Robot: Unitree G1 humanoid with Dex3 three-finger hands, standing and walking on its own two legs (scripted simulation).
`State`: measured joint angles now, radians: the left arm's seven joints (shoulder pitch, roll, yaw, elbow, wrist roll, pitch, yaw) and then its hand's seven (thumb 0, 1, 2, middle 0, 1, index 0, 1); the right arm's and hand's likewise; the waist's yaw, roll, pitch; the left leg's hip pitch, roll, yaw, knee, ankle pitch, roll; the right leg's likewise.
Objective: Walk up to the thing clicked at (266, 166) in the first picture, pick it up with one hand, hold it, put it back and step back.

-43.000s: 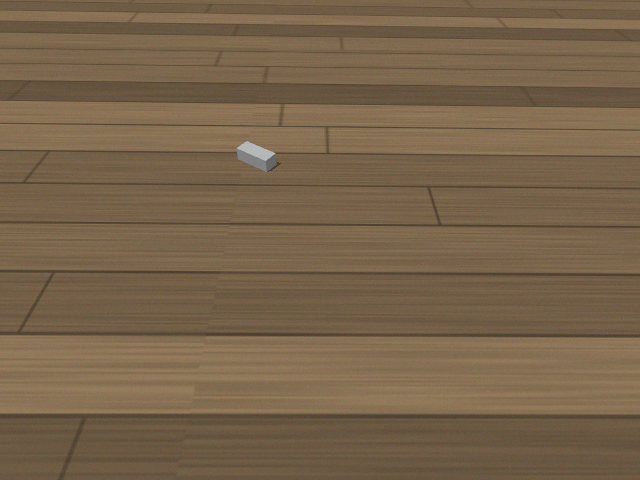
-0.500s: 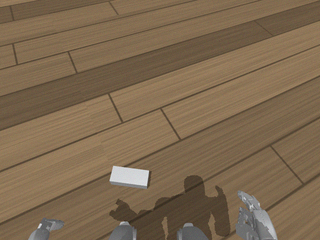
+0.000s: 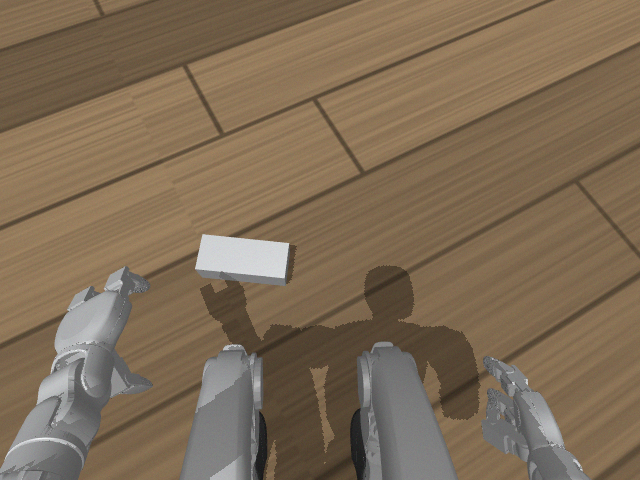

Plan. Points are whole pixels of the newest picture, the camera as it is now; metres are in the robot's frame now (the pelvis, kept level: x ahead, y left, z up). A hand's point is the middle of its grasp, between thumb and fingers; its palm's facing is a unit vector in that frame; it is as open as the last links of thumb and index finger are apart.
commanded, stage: rise first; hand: left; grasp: from above
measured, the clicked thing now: (244, 260) +0.53 +0.15 -0.47
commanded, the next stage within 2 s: none
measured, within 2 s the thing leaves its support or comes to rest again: neither
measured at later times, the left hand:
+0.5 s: hand (177, 294) +0.40 +0.23 -0.26, palm faces -0.49 -0.10 -0.87, open 14.1 cm
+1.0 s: hand (194, 274) +0.45 +0.22 -0.31, palm faces -0.47 +0.05 -0.88, open 14.1 cm
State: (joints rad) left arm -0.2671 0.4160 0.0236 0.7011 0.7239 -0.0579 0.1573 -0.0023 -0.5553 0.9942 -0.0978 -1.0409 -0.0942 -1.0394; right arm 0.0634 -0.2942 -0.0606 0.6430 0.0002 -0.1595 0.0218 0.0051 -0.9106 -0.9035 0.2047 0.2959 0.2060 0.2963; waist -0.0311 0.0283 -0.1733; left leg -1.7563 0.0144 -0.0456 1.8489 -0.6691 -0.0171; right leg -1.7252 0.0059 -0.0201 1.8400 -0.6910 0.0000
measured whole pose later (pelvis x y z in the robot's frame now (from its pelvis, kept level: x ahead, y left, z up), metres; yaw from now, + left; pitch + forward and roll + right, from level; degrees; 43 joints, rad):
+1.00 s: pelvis -0.03 +0.01 -0.15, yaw -4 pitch +35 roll -6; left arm -0.96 0.62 -0.01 1.40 1.29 -0.24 0.37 0.00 -0.51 1.01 -0.07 -1.00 -0.08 -0.98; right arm 0.15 -0.25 0.02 0.76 -0.12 -0.03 0.10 0.00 -0.91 -0.90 0.21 0.30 0.21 0.30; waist -0.22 0.00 -0.08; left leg -2.26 0.01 -0.10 2.32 -0.67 -0.01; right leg -2.20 0.02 -0.06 2.26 -0.68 0.02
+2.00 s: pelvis -0.02 +0.01 -0.17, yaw -7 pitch +34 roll -8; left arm -1.04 0.71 -0.01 1.47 1.30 -0.22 0.39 0.00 -0.50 0.99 -0.07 -1.03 -0.09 -1.01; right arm 0.18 -0.27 0.10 0.73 -0.15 -0.04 0.12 0.00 -0.91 -0.90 0.21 0.30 0.21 0.30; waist -0.29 -0.01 -0.03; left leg -2.32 0.01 -0.14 2.41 -0.68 -0.01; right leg -2.25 0.04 -0.09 2.33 -0.68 0.02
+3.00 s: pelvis -0.03 +0.01 -0.17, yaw -7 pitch +33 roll -8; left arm -1.03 0.71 -0.05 1.43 1.29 -0.22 0.34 0.00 -0.51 0.99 -0.08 -1.04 -0.09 -1.02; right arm 0.19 -0.27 0.10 0.71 -0.13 -0.02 0.12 0.00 -0.91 -0.90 0.20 0.30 0.21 0.30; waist -0.28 0.00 -0.04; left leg -2.32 0.01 -0.14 2.39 -0.67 0.00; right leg -2.23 0.03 -0.09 2.30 -0.67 0.03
